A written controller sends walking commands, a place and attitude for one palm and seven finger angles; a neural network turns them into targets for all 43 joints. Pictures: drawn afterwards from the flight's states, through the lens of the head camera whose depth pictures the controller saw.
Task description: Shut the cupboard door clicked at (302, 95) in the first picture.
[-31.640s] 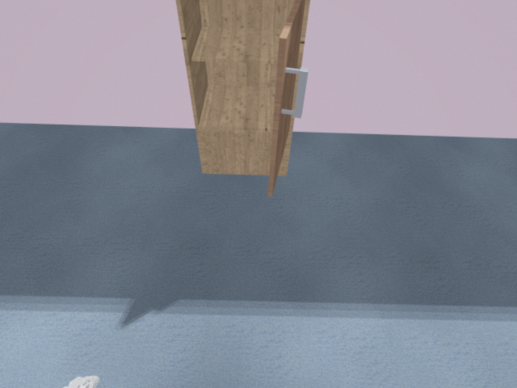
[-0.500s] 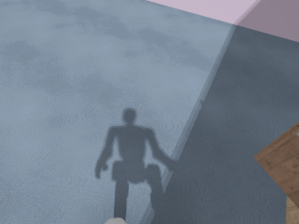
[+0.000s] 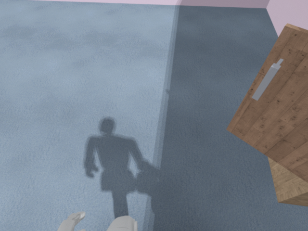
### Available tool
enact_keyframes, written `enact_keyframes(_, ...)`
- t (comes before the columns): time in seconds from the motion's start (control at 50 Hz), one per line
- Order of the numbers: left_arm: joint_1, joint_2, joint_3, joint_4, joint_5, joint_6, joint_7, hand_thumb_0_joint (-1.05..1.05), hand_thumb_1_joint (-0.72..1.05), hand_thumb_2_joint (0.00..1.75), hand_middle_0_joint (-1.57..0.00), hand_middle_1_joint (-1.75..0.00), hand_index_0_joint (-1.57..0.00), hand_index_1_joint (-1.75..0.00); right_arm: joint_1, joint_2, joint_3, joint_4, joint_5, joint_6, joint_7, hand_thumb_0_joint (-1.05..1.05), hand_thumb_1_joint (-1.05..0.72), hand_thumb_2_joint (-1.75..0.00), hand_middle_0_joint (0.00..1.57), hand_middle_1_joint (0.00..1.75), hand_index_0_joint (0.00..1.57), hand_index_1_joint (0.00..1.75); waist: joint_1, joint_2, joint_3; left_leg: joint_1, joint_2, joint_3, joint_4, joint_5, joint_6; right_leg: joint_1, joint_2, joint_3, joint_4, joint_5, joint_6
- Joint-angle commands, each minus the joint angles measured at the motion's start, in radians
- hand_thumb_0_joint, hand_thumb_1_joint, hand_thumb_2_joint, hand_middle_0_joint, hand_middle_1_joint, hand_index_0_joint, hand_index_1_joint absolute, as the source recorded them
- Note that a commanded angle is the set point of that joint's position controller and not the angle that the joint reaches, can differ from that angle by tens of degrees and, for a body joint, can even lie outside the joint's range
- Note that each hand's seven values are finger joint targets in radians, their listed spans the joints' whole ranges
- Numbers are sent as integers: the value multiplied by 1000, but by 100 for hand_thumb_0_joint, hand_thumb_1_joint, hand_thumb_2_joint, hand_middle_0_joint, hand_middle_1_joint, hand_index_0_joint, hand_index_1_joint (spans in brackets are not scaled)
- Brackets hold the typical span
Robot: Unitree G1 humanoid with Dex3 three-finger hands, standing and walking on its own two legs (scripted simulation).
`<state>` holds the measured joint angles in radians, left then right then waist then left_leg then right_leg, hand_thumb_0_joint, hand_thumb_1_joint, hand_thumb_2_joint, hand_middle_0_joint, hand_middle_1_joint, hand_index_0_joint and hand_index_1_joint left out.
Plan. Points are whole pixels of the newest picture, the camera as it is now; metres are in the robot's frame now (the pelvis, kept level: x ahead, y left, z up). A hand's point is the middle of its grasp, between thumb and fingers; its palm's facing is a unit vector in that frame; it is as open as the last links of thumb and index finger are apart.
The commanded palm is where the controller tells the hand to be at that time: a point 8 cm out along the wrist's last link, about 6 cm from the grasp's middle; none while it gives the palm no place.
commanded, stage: turn to face it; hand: left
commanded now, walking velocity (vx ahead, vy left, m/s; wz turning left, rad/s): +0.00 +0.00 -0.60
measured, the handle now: (267, 80) +0.59 -0.37 -0.01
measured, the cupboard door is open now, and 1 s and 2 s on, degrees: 55 55 55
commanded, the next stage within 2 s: take the last steps up to it in 1.10 s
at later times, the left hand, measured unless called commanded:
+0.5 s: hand (98, 208) +0.19 +0.19 -0.15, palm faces -0.28 -0.93 -0.22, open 7.4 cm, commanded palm none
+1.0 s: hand (117, 192) +0.24 +0.14 -0.17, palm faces -0.50 -0.84 -0.18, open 7.4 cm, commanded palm none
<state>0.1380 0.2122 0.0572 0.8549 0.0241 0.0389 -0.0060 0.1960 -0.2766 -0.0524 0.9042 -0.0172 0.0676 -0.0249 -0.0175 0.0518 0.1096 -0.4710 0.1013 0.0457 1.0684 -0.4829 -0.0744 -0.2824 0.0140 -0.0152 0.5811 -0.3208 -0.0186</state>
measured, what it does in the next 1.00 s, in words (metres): steps on the spot, turning right: left foot, then right foot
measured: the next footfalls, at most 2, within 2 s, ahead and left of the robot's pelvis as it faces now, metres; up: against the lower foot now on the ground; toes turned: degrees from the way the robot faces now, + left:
left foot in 0.20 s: +0.08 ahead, +0.13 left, +0.00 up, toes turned -4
right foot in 0.56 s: +0.01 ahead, -0.13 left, +0.00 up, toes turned -25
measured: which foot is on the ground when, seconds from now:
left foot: up 0.00-0.18, down 0.20-0.56, up 0.58-0.88, down 0.90-1.00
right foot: down 0.00-0.20, up 0.22-0.54, down 0.56-0.90, up 0.92-1.00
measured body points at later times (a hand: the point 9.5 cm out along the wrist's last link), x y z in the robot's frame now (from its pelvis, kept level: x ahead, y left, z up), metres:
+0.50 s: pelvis +0.03 +0.02 +0.01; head +0.08 +0.01 +0.45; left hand +0.21 +0.24 -0.13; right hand +0.01 -0.24 -0.13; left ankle +0.04 +0.14 -0.73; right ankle -0.03 -0.11 -0.69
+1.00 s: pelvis +0.07 +0.01 +0.00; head +0.12 +0.02 +0.45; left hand +0.27 +0.19 -0.16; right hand +0.00 -0.24 -0.12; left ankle +0.13 +0.09 -0.73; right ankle -0.04 -0.08 -0.67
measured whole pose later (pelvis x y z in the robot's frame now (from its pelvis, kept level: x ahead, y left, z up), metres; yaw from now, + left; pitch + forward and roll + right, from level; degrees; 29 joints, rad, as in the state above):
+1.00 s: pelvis +0.07 +0.01 +0.00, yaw -33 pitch +1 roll -2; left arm 0.18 0.25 0.08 0.93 0.02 0.07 -0.01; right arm 0.22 -0.20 0.00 0.87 -0.03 0.01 -0.03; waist 0.00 -0.04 0.06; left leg -0.32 0.07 0.09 0.60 -0.30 0.02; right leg -0.42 0.04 0.04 1.00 -0.51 0.02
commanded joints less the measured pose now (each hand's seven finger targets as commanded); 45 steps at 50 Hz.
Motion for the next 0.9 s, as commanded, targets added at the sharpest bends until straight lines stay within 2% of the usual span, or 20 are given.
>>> enact_keyframes(0.0, 14, 215, 55, -68, 2, -16, 16, 0, 90, 90, -20, -30, -20, -30, -11, -49, -15, -103, 3, -30, 6, 0, -90, -90, 20, 30, 20, 30, 20, -193, -158, -36, -21, -12, -62, 59, -13, 126, -236, 246, -185, 518, -164)
enact_keyframes(0.08, 22, 229, 64, -57, 5, -13, 13, 0, 90, 90, -20, -30, -20, -30, -4, -40, -13, -115, 9, -42, 3, 0, -90, -90, 20, 30, 20, 30, 19, -208, -163, 41, -54, -9, -275, 60, -3, 111, -228, 310, -163, 497, -165)
enact_keyframes(0.14, -12, 205, 61, -56, -6, -5, 11, 0, 90, 90, -20, -30, -20, -30, 86, -53, -13, -88, 12, -59, -3, 0, -90, -90, 20, 30, 20, 30, -25, -177, -186, 259, -64, -16, -597, 267, 9, 9, -161, 305, -66, 418, -84)
enact_keyframes(0.16, 8, 154, 53, -71, -15, 0, 7, 0, 90, 90, -20, -30, -20, -30, 118, -118, -21, -82, 1, -73, -9, 0, -90, -90, 20, 30, 20, 30, -30, 10, -219, 386, 72, -144, -727, 350, 52, -103, -60, 229, 42, 239, -28)
enact_keyframes(0.18, 48, 105, 40, -83, -21, 1, -4, 0, 90, 90, -20, -30, -20, -30, 134, -211, -36, -91, -10, -75, -11, 0, -90, -90, 20, 30, 20, 30, -21, 280, -231, 475, 312, -361, -749, 554, 168, -260, 53, 77, 257, -213, 30)
enact_keyframes(0.2, 19, 130, 39, -85, -7, 4, -6, 0, 90, 90, -20, -30, -20, -30, 141, -215, -35, -89, -15, -71, -19, 0, -90, -90, 20, 30, 20, 30, -43, 240, -205, 430, 390, -381, -744, 631, 238, -285, 27, 65, 474, -328, 43)
enact_keyframes(0.24, -1, 142, 49, -71, -4, 4, -16, 0, 90, 90, -20, -30, -20, -30, 80, -161, -20, -111, -16, -75, -22, 0, -90, -90, 20, 30, 20, 30, -9, 181, -161, 366, 319, -268, -705, 760, 238, -296, -24, 65, 620, -258, 58)
enact_keyframes(0.3, -9, 103, 43, -66, -9, 16, -32, 0, 90, 90, -20, -30, -20, -30, 46, -133, -17, -113, -18, -70, -21, 0, -90, -90, 20, 30, 20, 30, 4, 124, -153, 403, 242, -73, -679, 769, 207, -275, -41, 14, 543, -177, 76)
enact_keyframes(0.44, -42, 86, 34, -81, -5, 12, -40, 0, 90, 90, -20, -30, -20, -30, 66, -159, -40, -81, -17, -57, -4, 0, -90, -90, 20, 30, 20, 30, -20, 193, -141, 359, 256, 34, -645, 628, 182, -115, -21, -85, 200, -117, 54)
enact_keyframes(0.5, 59, 117, 42, -54, -3, -2, -34, 0, 90, 90, -20, -30, -20, -30, 23, -167, -48, -86, -8, -52, 3, 0, -90, -90, 20, 30, 20, 30, 42, 117, -172, 276, 228, 100, -485, 510, 107, 90, -12, -99, -84, 114, 26)
enact_keyframes(0.52, 130, 189, 55, -32, 3, -14, -26, 0, 90, 90, -20, -30, -20, -30, 26, -133, -44, -96, 1, -51, 11, 0, -90, -90, 20, 30, 20, 30, 74, -49, -209, 153, 167, 144, -315, 360, 53, 249, -121, 41, -178, 259, -16)
enact_keyframes(0.54, 178, 296, 74, -18, 8, -29, -8, 0, 90, 90, -20, -30, -20, -30, -12, -45, -19, -147, 4, -50, 16, 0, -90, -90, 20, 30, 20, 30, 101, -352, -191, -136, 1, 162, -74, -147, -2, 357, -370, 396, -218, 586, -131)
enact_keyframes(0.56, 230, 319, 71, -5, -11, -27, 3, 0, 90, 90, -20, -30, -20, -30, -61, -68, -14, -168, 5, -35, 6, 0, -90, -90, 20, 30, 20, 30, 124, -276, -193, -151, -6, 6, 60, -186, 3, 273, -426, 431, -215, 678, -210)
enact_keyframes(0.6, 131, 260, 66, -21, -7, -27, 21, 0, 90, 90, -20, -30, -20, -30, -67, -78, -15, -146, 5, -38, -5, 0, -90, -90, 20, 30, 20, 30, 74, -339, -175, -233, 10, -63, 141, -82, -3, 286, -343, 393, -199, 648, -205)
enact_keyframes(0.66, 38, 208, 46, -51, -5, -25, 21, 0, 90, 90, -20, -30, -20, -30, -14, -64, -12, -100, 3, -35, 6, 0, -90, -90, 20, 30, 20, 30, 21, -211, -196, -93, 4, -30, 37, 45, -15, 188, -245, 223, -169, 620, -163)
enact_keyframes(0.76, 39, 229, 53, -38, 4, -20, 14, 0, 90, 90, -20, -30, -20, -30, -4, -36, -8, -101, 8, -39, 8, 0, -90, -90, 20, 30, 20, 30, 21, -183, -158, 24, -47, 2, -231, 60, -5, 99, -231, 276, -181, 494, -170)
enact_keyframes(0.82, -2, 218, 53, -36, -3, -12, 13, 0, 90, 90, -20, -30, -20, -30, 87, -40, -6, -75, 9, -51, 1, 0, -90, -90, 20, 30, 20, 30, -22, -199, -164, 193, -72, 8, -491, 215, 8, 25, -191, 282, -120, 414, -114)
enact_keyframes(0.84, -10, 192, 48, -35, -9, -8, 12, 0, 90, 90, -20, -30, -20, -30, 124, -58, -8, -60, 7, -60, 1, 0, -90, -90, 20, 30, 20, 30, -36, -137, -170, 298, -48, -20, -623, 311, 16, -40, -147, 250, -65, 320, -71)
enact_keyframes(0.86, 35, 133, 38, -45, -17, -1, 7, 0, 90, 90, -20, -30, -20, -30, 149, -140, -19, -59, -7, -73, -4, 0, -90, -90, 20, 30, 20, 30, -29, 96, -197, 396, 129, -210, -714, 422, 83, -154, -22, 159, 81, 88, -11)
enact_keyframes(0.88, 67, 98, 31, -56, -18, -1, 2, 0, 90, 90, -20, -30, -20, -30, 159, -210, -31, -71, -14, -71, -8, 0, -90, -90, 20, 30, 20, 30, -22, 293, -191, 396, 326, -383, -760, 531, 193, -235, 45, 37, 295, -284, 31)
